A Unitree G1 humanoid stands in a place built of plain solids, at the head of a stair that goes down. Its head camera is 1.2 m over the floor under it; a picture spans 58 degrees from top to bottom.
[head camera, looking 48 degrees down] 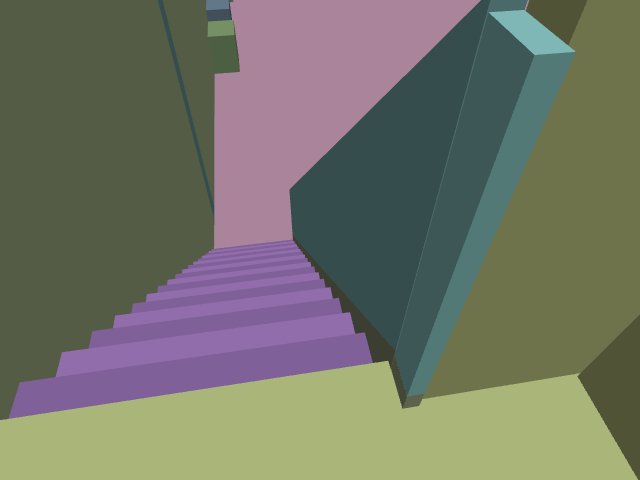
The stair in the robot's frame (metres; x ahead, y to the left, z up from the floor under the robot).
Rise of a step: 0.21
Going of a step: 0.22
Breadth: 1.21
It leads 9 degrees to the left of straight ahead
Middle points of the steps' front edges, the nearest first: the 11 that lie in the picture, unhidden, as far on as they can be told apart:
0.50 0.39 0.00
0.72 0.43 -0.21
0.94 0.46 -0.42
1.16 0.50 -0.64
1.38 0.53 -0.85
1.60 0.57 -1.06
1.83 0.61 -1.28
2.05 0.64 -1.49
2.27 0.68 -1.70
2.49 0.71 -1.91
2.71 0.75 -2.13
